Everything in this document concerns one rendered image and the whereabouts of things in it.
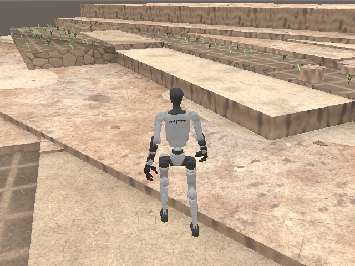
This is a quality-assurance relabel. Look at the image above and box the right robot upper arm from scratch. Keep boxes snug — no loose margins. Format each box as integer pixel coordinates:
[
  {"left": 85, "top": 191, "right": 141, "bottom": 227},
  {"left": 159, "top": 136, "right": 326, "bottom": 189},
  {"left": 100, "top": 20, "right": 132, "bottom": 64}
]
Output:
[{"left": 189, "top": 111, "right": 204, "bottom": 141}]

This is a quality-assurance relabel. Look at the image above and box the left robot upper arm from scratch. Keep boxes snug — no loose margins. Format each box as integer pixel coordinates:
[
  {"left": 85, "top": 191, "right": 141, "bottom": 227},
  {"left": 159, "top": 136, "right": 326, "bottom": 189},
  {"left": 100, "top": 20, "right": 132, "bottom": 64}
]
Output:
[{"left": 153, "top": 112, "right": 165, "bottom": 144}]

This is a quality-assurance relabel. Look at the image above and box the right robot forearm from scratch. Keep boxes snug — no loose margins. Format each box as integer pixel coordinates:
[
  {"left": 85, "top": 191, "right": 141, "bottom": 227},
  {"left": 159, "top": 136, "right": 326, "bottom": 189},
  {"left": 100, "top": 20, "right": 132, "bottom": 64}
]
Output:
[{"left": 198, "top": 133, "right": 207, "bottom": 154}]

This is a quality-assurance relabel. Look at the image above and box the humanoid robot torso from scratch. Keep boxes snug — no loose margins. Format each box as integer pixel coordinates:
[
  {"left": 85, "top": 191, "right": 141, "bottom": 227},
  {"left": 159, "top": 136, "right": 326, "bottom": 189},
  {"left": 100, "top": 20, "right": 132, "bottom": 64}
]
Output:
[{"left": 164, "top": 109, "right": 190, "bottom": 166}]

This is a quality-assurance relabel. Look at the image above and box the robot right hand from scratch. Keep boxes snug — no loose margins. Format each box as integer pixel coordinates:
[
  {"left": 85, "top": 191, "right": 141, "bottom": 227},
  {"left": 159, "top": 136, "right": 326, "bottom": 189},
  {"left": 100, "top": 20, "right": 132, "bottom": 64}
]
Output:
[{"left": 195, "top": 151, "right": 208, "bottom": 162}]

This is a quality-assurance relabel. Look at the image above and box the robot head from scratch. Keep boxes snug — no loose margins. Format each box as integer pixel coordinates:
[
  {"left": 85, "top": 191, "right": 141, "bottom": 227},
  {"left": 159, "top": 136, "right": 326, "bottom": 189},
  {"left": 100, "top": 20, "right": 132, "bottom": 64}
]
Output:
[{"left": 168, "top": 88, "right": 186, "bottom": 115}]

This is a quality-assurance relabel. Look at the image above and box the robot left hand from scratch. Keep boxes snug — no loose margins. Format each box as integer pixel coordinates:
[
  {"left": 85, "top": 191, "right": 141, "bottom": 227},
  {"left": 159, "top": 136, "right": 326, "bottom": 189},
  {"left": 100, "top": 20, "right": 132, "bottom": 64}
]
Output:
[{"left": 144, "top": 164, "right": 158, "bottom": 181}]

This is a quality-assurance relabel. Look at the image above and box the left robot forearm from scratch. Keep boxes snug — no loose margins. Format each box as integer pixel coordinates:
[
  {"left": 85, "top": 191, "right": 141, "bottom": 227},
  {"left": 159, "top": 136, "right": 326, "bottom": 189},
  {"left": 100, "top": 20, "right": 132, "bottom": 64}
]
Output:
[{"left": 146, "top": 136, "right": 158, "bottom": 166}]

